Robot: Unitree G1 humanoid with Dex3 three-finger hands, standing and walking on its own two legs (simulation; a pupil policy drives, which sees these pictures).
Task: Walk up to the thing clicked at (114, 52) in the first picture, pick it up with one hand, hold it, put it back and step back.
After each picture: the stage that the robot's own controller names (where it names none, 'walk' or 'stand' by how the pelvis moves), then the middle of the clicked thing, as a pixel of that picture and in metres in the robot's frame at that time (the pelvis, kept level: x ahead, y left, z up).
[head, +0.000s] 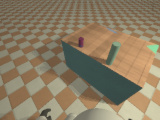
stand; (112, 54) +0.63 -0.18 -0.03
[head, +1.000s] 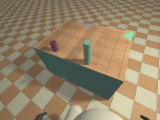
walk; (87, 53) +0.55 +0.07 -0.01
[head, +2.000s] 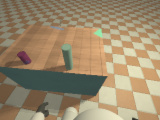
stand; (68, 58) +0.47 +0.20 +0.00
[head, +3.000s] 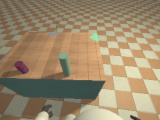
stand; (65, 65) +0.43 +0.21 -0.03
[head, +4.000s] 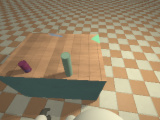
stand; (67, 65) +0.44 +0.20 -0.03
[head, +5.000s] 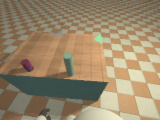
stand; (69, 65) +0.44 +0.19 -0.03
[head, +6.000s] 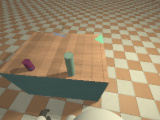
stand; (70, 65) +0.44 +0.18 -0.03
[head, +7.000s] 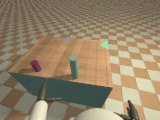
rise first; (74, 68) +0.45 +0.17 -0.03
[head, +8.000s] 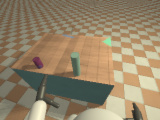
go down; (76, 65) +0.46 +0.16 -0.03
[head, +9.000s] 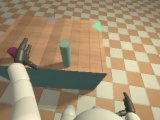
go down; (66, 55) +0.48 +0.15 +0.01
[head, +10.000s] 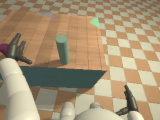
go down; (63, 52) +0.48 +0.16 +0.04
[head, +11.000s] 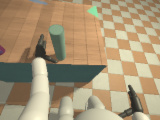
close in; (59, 46) +0.48 +0.16 +0.07
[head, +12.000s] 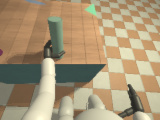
close; (57, 40) +0.51 +0.16 +0.08
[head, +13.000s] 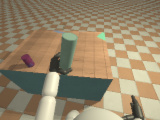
lift; (66, 56) +0.35 +0.15 +0.20
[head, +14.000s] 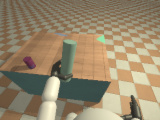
hold; (67, 62) +0.33 +0.15 +0.16
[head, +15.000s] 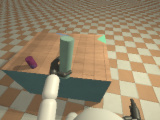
hold; (65, 59) +0.34 +0.16 +0.18
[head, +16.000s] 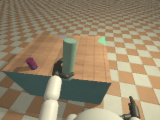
hold; (68, 61) +0.33 +0.14 +0.18
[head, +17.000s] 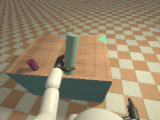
crouch; (70, 55) +0.38 +0.13 +0.18
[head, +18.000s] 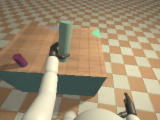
lower; (64, 43) +0.47 +0.16 +0.17
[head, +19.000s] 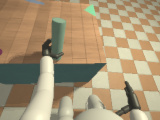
lower; (57, 41) +0.51 +0.16 +0.08
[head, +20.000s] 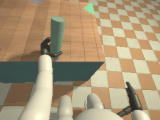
lower; (56, 40) +0.51 +0.16 +0.09
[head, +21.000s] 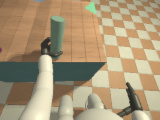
lower; (56, 40) +0.51 +0.16 +0.08
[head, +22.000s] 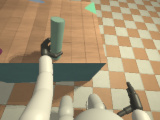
lower; (56, 41) +0.51 +0.16 +0.08
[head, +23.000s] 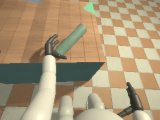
withdraw; (71, 40) +0.57 +0.07 +0.03
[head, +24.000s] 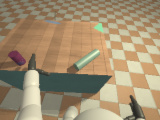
sink last; (87, 59) +0.52 +0.01 -0.06
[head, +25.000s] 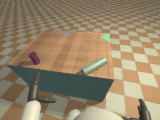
stand; (94, 66) +0.51 +0.00 -0.06
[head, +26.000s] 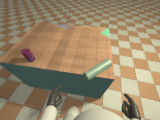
stand; (98, 69) +0.44 -0.04 -0.05
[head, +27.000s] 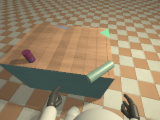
stand; (100, 71) +0.43 -0.07 -0.05
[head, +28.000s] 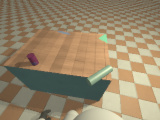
stand; (99, 74) +0.43 -0.07 -0.10
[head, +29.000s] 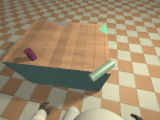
walk; (101, 70) +0.43 -0.09 -0.11
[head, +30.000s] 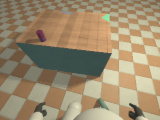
walk; (102, 105) +0.23 -0.19 -0.63
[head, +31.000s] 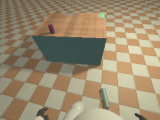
walk; (105, 97) +0.41 -0.20 -0.73
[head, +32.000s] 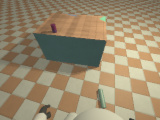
stand; (101, 98) +0.42 -0.22 -0.74
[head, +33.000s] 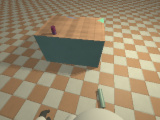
stand; (101, 97) +0.44 -0.20 -0.75
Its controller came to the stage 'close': yes
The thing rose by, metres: 0.23
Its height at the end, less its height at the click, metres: -0.71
